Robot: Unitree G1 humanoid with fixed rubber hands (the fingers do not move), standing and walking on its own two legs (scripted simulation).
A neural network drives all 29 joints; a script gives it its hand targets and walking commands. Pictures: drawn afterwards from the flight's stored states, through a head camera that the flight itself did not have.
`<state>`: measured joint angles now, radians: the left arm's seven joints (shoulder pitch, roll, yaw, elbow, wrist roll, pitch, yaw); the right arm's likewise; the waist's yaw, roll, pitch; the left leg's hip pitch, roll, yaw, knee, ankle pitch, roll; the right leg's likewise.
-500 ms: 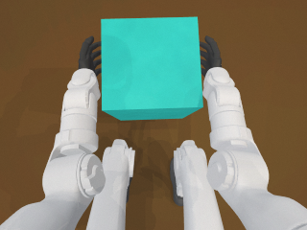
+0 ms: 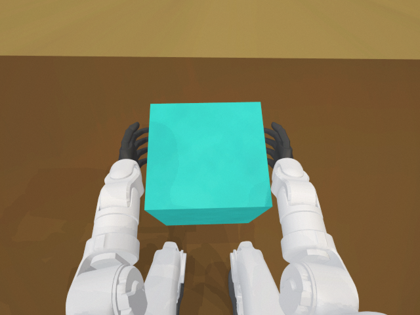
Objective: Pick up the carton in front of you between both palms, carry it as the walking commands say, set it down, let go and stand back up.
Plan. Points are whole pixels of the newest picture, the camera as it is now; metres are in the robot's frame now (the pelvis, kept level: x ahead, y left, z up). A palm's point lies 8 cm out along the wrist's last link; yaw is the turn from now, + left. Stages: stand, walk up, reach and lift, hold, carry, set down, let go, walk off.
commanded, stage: reach and lift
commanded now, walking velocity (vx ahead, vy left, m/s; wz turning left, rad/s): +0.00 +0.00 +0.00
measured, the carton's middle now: (206, 172) +0.40 +0.01 -0.10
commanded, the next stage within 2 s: hold in 1.70 s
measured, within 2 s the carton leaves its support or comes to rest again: neither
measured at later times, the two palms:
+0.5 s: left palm (100, 145) +0.36 +0.15 +0.12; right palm (320, 147) +0.36 -0.15 +0.12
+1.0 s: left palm (75, 135) +0.34 +0.15 +0.19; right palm (350, 139) +0.34 -0.15 +0.18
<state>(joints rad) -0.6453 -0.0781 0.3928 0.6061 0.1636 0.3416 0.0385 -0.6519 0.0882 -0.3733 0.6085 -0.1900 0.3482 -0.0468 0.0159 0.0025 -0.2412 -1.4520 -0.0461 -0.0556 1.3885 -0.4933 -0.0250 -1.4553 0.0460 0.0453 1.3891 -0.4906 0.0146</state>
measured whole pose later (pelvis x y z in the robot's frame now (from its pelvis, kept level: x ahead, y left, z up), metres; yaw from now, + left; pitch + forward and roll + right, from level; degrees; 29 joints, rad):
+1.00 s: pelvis +0.04 +0.00 +0.16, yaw +0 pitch -5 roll +0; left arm -0.35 -0.17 0.34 0.39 0.30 0.60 -0.02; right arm -0.35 0.17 -0.33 0.39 -0.30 0.61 0.02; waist 0.00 0.00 0.04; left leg -0.18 -0.02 -0.07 0.49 -0.23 -0.01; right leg -0.19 0.02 0.06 0.49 -0.22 0.00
